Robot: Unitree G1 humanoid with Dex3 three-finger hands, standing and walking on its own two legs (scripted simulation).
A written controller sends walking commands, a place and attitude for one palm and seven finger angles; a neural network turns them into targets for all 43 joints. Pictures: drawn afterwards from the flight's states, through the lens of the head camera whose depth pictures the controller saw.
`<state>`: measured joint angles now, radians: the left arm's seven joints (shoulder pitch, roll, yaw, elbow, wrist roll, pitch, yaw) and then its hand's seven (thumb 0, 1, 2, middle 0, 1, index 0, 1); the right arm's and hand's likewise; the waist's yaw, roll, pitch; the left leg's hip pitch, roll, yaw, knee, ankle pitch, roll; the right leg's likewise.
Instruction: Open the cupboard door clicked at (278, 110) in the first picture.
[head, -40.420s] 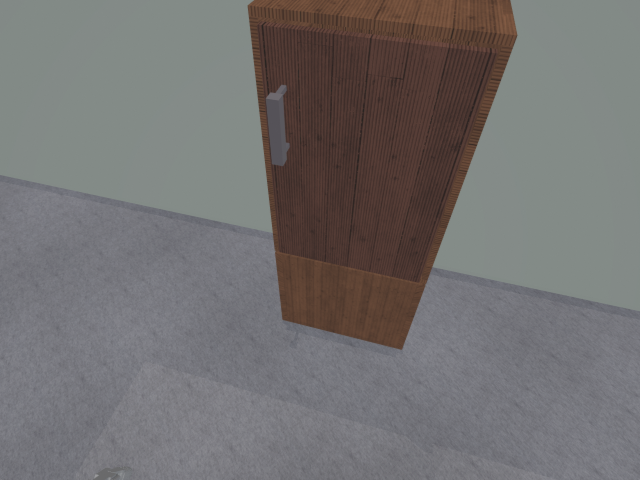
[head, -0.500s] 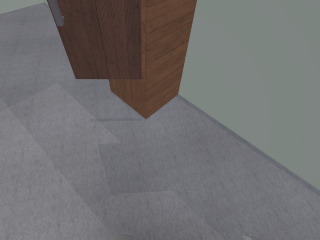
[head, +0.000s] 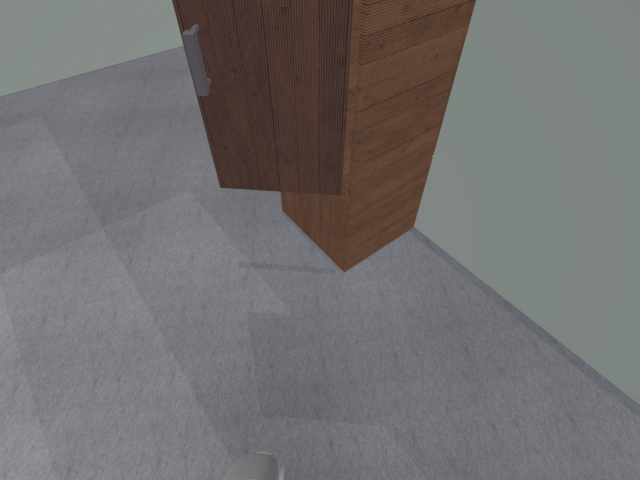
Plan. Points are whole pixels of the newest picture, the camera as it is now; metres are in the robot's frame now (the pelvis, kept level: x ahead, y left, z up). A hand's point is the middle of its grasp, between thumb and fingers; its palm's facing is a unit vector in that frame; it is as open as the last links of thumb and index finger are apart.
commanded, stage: take the last steps up to it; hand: left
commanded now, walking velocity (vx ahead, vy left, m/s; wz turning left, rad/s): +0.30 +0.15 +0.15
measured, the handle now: (199, 60) +0.95 +0.35 +0.06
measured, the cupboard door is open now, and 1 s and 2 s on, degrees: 47 47 47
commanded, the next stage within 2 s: come to a stop and stand still in 0.86 s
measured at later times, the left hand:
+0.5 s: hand (143, 409) +0.24 +0.30 -0.16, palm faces +0.07 -0.98 -0.20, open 7.4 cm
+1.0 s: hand (152, 365) +0.32 +0.32 -0.19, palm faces +0.12 -0.98 -0.17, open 7.2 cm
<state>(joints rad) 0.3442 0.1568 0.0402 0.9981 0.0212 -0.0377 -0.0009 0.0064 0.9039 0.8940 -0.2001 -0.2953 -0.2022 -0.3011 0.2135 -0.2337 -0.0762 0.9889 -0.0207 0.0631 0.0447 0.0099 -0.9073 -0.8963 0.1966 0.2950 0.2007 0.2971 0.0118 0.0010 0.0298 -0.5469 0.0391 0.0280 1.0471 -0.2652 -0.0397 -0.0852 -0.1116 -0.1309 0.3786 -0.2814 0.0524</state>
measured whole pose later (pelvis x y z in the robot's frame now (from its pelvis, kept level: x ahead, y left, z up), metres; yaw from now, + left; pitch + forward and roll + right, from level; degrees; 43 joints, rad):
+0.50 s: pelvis +0.15 +0.11 +0.00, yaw +2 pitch +0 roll +2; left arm 0.16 0.19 0.06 0.97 0.02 0.01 -0.02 0.01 0.91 0.89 -0.19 -0.29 -0.20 -0.30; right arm 0.33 -0.17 -0.04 1.06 -0.02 -0.05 -0.01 0.00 -0.93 -0.90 0.20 0.30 0.20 0.30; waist 0.00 -0.02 0.03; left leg -0.11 -0.06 0.15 0.33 -0.23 0.08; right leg -0.55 -0.12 -0.09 0.91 -0.23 0.01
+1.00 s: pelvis +0.34 +0.14 -0.01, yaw +2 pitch -1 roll -2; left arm 0.34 0.19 0.06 1.08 0.02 -0.04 0.00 -0.01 0.93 0.89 -0.20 -0.30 -0.20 -0.30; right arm 0.21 -0.19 -0.05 1.02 -0.02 -0.03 0.02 0.01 -0.92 -0.90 0.19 0.29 0.20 0.30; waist 0.03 0.00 0.03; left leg -0.39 0.07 0.08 0.55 -0.17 -0.02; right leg -0.09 -0.06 -0.12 0.47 -0.35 0.05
